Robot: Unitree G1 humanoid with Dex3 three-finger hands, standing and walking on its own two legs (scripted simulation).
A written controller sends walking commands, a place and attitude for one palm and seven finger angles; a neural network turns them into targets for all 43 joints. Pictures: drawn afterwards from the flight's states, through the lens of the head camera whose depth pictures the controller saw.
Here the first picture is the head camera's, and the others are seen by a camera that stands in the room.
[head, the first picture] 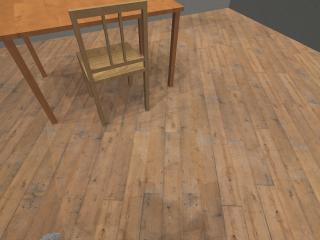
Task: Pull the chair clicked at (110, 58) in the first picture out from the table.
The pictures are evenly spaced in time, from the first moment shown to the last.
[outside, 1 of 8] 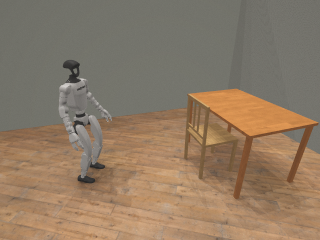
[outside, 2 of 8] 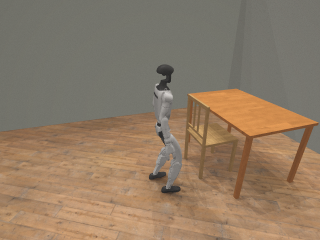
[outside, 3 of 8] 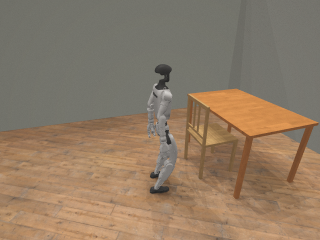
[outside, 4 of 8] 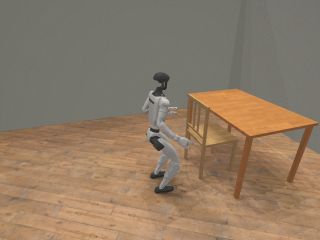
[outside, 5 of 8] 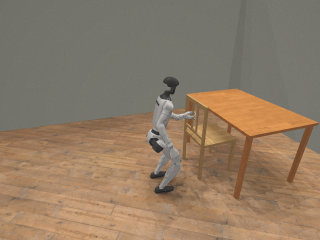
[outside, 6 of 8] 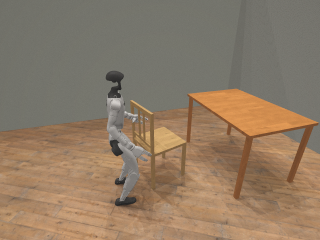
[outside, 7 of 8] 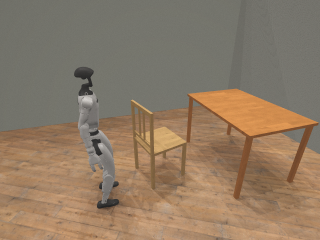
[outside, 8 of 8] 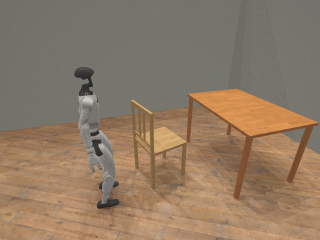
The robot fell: no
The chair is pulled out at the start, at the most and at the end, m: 0.00 0.62 0.61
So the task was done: yes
